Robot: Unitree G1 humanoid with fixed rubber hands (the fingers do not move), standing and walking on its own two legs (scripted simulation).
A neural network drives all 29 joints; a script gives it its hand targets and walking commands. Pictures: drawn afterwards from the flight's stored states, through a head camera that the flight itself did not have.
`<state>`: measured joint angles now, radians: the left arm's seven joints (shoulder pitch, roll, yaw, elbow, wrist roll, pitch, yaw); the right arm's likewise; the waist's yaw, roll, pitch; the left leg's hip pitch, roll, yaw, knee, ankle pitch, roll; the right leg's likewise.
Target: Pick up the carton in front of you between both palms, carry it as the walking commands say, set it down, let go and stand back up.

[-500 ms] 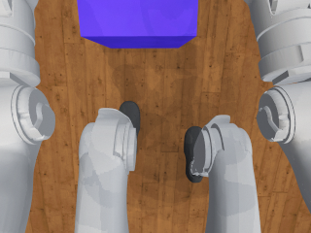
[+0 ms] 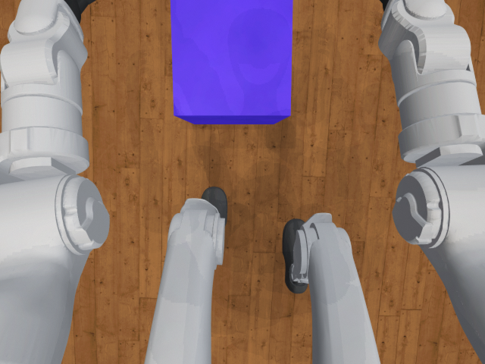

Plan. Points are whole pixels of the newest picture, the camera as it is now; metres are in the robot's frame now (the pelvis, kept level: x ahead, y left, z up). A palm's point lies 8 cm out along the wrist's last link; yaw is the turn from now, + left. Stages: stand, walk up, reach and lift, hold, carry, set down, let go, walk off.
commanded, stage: set down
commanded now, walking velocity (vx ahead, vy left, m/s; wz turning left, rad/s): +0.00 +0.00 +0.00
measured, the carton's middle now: (233, 74) +0.54 +0.10 -0.40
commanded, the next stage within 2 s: let go in 0.28 s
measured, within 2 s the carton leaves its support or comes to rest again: neither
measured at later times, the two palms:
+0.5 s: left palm out of the picture +0.50 +0.29 +0.02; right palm out of the picture +0.55 -0.11 +0.03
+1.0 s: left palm out of the picture +0.31 +0.27 +0.13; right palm out of the picture +0.38 -0.18 +0.13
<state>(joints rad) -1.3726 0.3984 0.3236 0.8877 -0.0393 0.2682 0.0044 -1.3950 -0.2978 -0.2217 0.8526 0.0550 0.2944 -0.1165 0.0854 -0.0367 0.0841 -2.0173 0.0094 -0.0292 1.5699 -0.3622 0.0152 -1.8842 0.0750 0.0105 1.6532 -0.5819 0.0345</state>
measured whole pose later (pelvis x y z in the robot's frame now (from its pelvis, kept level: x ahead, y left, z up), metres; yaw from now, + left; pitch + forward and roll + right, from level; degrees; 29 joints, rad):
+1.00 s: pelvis +0.08 +0.01 +0.22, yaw +4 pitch +20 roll -1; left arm -0.12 0.22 0.12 0.53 0.02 0.03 -0.08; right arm -0.19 -0.15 -0.15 0.59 -0.05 0.02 0.01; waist 0.04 -0.02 0.00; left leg -0.78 -0.02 -0.01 0.62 -0.18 0.02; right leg -0.66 0.02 0.05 0.66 -0.34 0.02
